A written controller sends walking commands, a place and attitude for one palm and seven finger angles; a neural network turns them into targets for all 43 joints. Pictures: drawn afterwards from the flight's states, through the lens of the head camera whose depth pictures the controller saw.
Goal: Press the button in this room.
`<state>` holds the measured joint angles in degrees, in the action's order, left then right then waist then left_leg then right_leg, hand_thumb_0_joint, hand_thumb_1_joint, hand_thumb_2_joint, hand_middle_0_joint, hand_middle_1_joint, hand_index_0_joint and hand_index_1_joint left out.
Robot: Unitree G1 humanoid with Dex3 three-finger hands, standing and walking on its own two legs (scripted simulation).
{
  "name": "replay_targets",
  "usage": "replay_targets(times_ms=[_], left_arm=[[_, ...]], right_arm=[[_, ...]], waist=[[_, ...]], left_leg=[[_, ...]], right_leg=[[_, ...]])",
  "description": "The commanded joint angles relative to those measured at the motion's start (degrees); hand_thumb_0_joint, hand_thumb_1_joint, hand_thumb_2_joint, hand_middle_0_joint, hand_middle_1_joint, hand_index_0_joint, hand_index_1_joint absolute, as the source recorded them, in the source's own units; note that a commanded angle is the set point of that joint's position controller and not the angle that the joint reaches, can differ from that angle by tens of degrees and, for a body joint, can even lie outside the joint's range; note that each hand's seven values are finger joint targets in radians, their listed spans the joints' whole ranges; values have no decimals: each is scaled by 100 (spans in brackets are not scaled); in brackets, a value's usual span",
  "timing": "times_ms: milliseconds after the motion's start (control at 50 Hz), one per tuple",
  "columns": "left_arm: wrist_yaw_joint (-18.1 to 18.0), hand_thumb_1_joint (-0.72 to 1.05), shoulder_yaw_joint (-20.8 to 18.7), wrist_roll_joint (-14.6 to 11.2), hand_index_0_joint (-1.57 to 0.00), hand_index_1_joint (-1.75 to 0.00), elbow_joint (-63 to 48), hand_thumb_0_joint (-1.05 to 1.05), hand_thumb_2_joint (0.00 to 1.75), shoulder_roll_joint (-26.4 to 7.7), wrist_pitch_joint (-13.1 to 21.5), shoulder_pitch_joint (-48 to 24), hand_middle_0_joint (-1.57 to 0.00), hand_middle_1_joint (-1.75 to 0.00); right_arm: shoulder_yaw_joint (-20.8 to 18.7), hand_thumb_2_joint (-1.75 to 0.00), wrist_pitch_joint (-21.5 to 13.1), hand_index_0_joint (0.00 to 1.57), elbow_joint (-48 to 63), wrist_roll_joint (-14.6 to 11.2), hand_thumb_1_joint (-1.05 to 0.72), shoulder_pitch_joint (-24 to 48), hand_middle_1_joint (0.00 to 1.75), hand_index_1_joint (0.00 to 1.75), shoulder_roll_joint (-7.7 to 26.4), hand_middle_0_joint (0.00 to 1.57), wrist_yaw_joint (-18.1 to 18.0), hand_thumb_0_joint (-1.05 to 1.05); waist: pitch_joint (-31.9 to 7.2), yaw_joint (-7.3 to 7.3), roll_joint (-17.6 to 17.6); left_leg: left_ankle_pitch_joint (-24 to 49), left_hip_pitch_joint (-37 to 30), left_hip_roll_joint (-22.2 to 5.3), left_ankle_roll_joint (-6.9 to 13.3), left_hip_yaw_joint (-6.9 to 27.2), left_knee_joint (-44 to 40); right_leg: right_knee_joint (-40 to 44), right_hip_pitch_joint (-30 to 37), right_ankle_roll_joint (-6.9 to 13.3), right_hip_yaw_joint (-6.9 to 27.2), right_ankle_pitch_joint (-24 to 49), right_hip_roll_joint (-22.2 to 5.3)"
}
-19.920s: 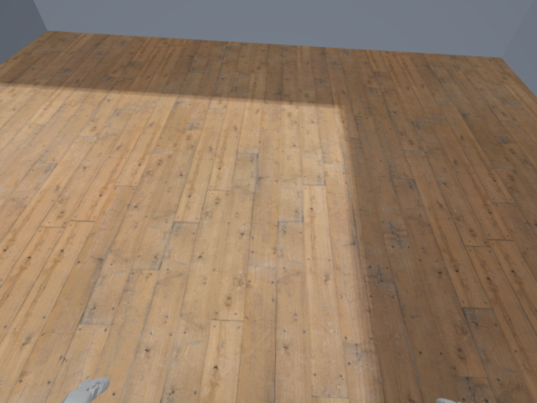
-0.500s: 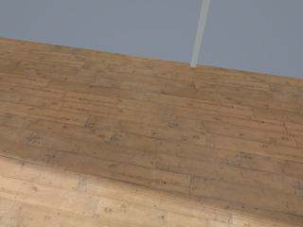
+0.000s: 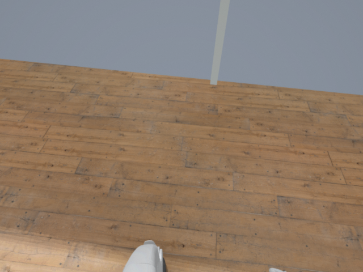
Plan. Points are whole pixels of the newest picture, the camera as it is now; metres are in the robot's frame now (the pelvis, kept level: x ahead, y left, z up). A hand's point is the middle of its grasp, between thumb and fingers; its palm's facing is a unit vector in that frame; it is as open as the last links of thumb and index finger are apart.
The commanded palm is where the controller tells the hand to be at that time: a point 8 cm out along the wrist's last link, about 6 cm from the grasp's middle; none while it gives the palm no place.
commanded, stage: turn or walk to find it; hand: left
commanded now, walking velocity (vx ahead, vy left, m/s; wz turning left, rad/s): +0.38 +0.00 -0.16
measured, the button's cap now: out of the picture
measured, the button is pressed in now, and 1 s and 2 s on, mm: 0 0 0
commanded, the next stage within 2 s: stand and wait in 1.00 s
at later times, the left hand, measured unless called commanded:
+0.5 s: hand (125, 195) +0.33 +0.21 -0.15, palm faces -0.10 -0.98 -0.18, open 7.4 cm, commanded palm none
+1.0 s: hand (154, 162) +0.46 +0.14 -0.16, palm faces -0.06 -0.97 -0.24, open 7.1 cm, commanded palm none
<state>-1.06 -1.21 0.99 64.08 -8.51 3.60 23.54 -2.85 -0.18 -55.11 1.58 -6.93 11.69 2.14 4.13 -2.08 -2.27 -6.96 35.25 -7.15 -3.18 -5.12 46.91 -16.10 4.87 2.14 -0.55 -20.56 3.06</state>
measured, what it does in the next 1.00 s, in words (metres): walks ahead: left foot, then right foot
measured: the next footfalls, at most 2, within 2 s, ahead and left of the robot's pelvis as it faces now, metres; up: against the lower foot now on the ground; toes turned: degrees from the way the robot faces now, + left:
left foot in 0.08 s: +0.21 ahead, +0.12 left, +0.00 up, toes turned +7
right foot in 0.70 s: +0.41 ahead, -0.15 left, +0.00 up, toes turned -18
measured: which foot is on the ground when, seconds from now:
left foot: up 0.00-0.06, down 0.08-0.70, up 0.72-1.00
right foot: down 0.00-0.10, up 0.12-0.68, down 0.70-1.00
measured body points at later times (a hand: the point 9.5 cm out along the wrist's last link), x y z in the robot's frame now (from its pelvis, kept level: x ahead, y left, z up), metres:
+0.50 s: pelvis +0.21 +0.04 +0.01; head +0.22 +0.04 +0.46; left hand +0.33 +0.26 -0.14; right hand +0.11 -0.18 -0.14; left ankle +0.17 +0.12 -0.73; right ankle +0.27 -0.12 -0.65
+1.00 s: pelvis +0.40 -0.05 +0.01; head +0.41 -0.06 +0.46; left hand +0.46 +0.19 -0.14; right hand +0.44 -0.30 -0.14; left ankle +0.49 +0.09 -0.67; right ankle +0.37 -0.14 -0.73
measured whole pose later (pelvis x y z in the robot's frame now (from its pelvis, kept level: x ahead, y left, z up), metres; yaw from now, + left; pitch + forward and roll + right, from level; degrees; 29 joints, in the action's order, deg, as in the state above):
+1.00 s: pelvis +0.40 -0.05 +0.01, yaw -6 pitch -1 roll -1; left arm -1.1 -3.0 1.2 62.4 -10.5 4.6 15.4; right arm -4.3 -0.9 -58.4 1.7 -11.7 10.7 1.2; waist 0.9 0.6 -2.2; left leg -10.8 33.0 -9.3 -2.6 -4.6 55.6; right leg -22.6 -6.9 2.5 -11.6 -15.1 -0.4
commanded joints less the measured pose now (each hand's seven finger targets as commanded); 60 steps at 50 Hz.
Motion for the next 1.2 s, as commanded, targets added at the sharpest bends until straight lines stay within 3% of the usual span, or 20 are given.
replay_targets(times_ms=[0,40,60,80,100,180,280,460,580,640,660,680,700,760,860,1080,1120,1140,1160,1180], left_arm=[[-76,90,-215,12,-20,-30,-134,0,90,-1075,118,95,-20,-30],[-78,90,-245,-17,-20,-30,-89,0,90,-1118,134,-5,-20,-30],[-52,90,-242,-48,-20,-30,-125,0,90,-909,134,132,-20,-30],[31,90,-177,-119,-20,-30,-166,0,90,-574,99,596,-20,-30],[18,90,-150,-84,-20,-30,-286,0,90,-586,112,339,-20,-30],[167,90,-196,36,-20,-30,-304,0,90,-416,-47,-524,-20,-30],[174,90,-265,89,-20,-30,-363,0,90,-142,-326,-253,-20,-30],[283,90,-231,71,-20,-30,-1059,0,90,-291,-312,-1981,-20,-30],[273,90,-146,48,-20,-30,-1223,0,90,-236,-156,-2499,-20,-30],[230,90,-235,75,-20,-30,-675,0,90,-541,-13,-870,-20,-30],[151,90,-357,108,-20,-30,-398,0,90,-1023,55,44,-20,-30],[71,90,-531,60,-20,-30,-173,0,90,-1654,82,778,-20,-30],[35,90,-534,-42,-20,-30,-162,0,90,-1732,48,618,-20,-30],[23,90,-367,-56,-20,-30,-412,0,90,-1030,72,-598,-20,-30],[-3,90,-221,67,-20,-30,-424,0,90,-402,184,-809,-20,-30],[0,90,-201,31,-20,-30,-93,0,90,-921,159,-212,-20,-30],[-29,90,-174,-7,-20,-30,-37,0,90,-914,116,-214,-20,-30],[-28,90,-137,-38,-20,-30,-56,0,90,-788,92,-94,-20,-30],[-24,90,-58,-107,-20,-30,-94,0,90,-499,66,137,-20,-30],[-48,90,-22,-96,-20,-30,-168,0,90,-476,50,56,-20,-30]], right_arm=[[-53,-90,-275,20,480,-38,-90,403,30,30,330,20,-42,0],[-130,-90,-347,20,27,13,-90,-934,30,30,546,20,-142,0],[-242,-90,-378,20,-204,66,-90,-1834,30,30,1047,20,-197,0],[-367,-90,-396,20,-394,109,-90,-2429,30,30,1612,20,-235,0],[-328,-90,-314,20,-433,3,-90,-2427,30,30,1573,20,-253,0],[-75,-90,-450,20,-263,-4,-90,-1250,30,30,447,20,-274,0],[-92,-90,-540,20,-360,-49,-90,-1237,30,30,181,20,-303,0],[-117,-90,-570,20,-701,-34,-90,-2140,30,30,301,20,-334,0],[-125,-90,-465,20,-933,15,-90,-2513,30,30,400,20,-314,0],[-129,-90,-451,20,-946,-60,-90,-2315,30,30,473,20,-301,0],[-113,-90,-455,20,-864,-108,-90,-2233,30,30,317,20,-232,0],[-13,-90,-460,20,-639,-141,-90,-2246,30,30,-49,20,-208,0],[-44,-90,-394,20,-496,-159,-90,-1810,30,30,120,20,-242,0],[-103,-90,-321,20,-511,-95,-90,-1350,30,30,-22,20,-213,0],[-130,-90,-68,20,-540,9,-90,-1653,30,30,-315,20,-145,0],[-13,-90,-235,20,41,-16,-90,-37,30,30,-2,20,-38,0],[-30,-90,-288,20,-226,11,-90,-797,30,30,212,20,-106,0],[-96,-90,-337,20,-401,37,-90,-1416,30,30,580,20,-158,0],[-203,-90,-334,20,-498,30,-90,-1921,30,30,1103,20,-221,0],[-168,-90,-269,20,-590,-56,-90,-2051,30,30,1198,20,-264,0]], waist=[[186,108,846],[-614,693,747],[-1255,978,-160],[-1972,947,-1671],[-1882,919,-1588],[-145,388,15],[-30,5,-303],[349,403,-61],[183,619,-405],[-784,-158,-134],[-1326,-543,517],[-1898,-610,1755],[-1630,-587,1199],[-409,-104,332],[100,399,965],[123,44,589],[-391,399,435],[-1008,579,-190],[-1671,685,-1283],[-1819,708,-1419]], left_leg=[[-253,-708,242,234,-118,-920],[45,-2462,508,353,-172,-1617],[415,-3971,-153,522,552,-1708],[730,-5422,-1771,1019,2582,-2053],[447,-5107,-2071,1242,3190,-2693],[36,-2525,-1353,866,1422,-3315],[-228,-1978,-944,724,541,-3749],[443,-3245,-1105,1228,383,-3769],[1875,-3578,-1099,1067,-3,-3093],[3076,-3187,-713,686,-434,-1257],[1761,-1867,-437,459,-676,154],[-2238,-245,484,188,-632,1833],[-2615,126,384,303,121,2740],[-1316,208,-235,311,527,2877],[-706,-453,-304,107,292,1767],[-336,-931,44,148,-245,-1166],[459,-2218,254,209,-321,-1902],[2087,-3563,-218,375,82,-1931],[4264,-4969,-1447,945,1311,-1659],[5306,-4753,-2014,1418,1568,-1991]], right_leg=[[-273,-296,620,744,4370,-1619],[-1881,-564,363,495,4966,-1295],[-3197,-1475,163,285,3473,-900],[-4978,-3107,-33,-165,-599,-65],[-5845,-3536,70,314,-1227,-125],[-5921,-3558,-72,285,222,-937],[-5718,-3812,-258,202,1086,-1005],[-3824,-4822,-444,-184,1313,-1238],[-2047,-3696,-191,-704,759,-826],[-1170,-1226,31,-967,1341,-437],[-1117,357,360,53,1342,-1379],[-764,1623,958,2378,2207,-2888],[-393,1229,1150,2551,2377,-3108],[71,-670,736,1448,1141,-2628],[573,-2168,485,119,1048,-1990],[-174,-845,493,-239,3325,-1959],[-1303,-936,194,-580,3973,-1650],[-2307,-1581,-87,-791,3126,-1303],[-3547,-2840,-335,-1011,422,-669],[-4575,-2906,-349,-592,-1828,-538]])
